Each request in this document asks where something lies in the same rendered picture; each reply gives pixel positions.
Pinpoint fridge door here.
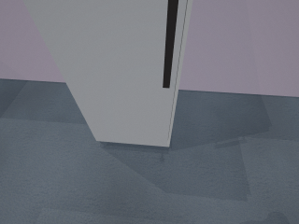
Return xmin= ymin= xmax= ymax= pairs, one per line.
xmin=22 ymin=0 xmax=187 ymax=147

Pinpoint handle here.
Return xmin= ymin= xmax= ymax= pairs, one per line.
xmin=163 ymin=0 xmax=178 ymax=89

